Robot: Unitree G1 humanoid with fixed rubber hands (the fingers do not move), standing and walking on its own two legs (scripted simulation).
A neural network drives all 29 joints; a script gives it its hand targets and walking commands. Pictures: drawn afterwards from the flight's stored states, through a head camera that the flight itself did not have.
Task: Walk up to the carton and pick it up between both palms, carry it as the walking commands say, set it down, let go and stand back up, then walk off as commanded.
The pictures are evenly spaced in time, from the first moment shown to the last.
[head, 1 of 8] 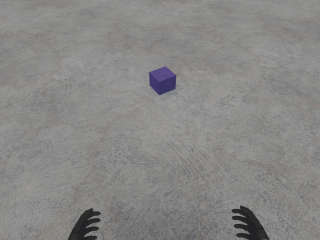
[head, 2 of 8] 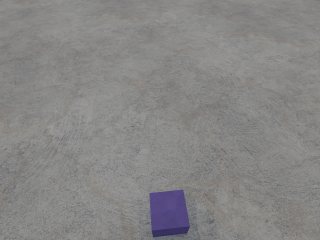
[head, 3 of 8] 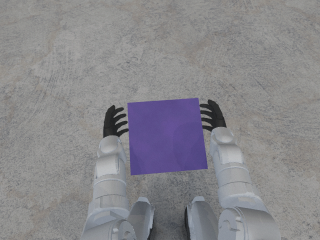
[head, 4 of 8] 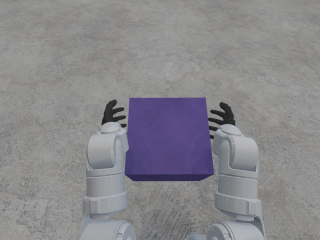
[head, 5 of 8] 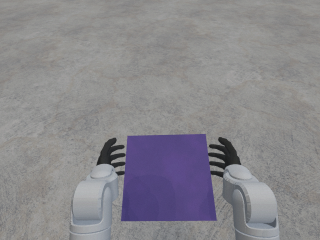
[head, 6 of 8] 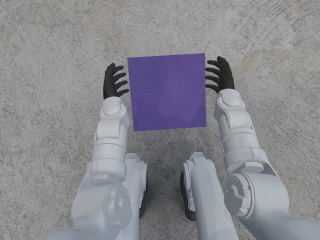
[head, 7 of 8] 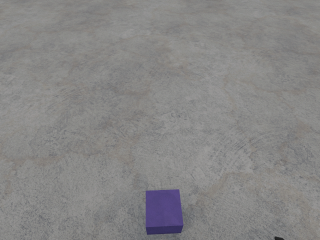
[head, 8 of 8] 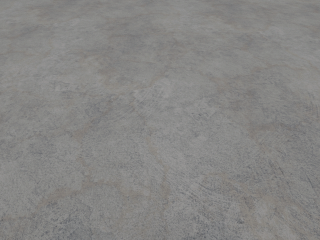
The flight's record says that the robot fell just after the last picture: no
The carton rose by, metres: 0.73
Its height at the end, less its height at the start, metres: +0.00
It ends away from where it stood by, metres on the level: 3.81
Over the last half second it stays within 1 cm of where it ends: yes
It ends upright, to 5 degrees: yes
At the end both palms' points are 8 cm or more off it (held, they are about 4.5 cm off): yes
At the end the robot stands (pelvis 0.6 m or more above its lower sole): yes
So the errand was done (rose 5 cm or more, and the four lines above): yes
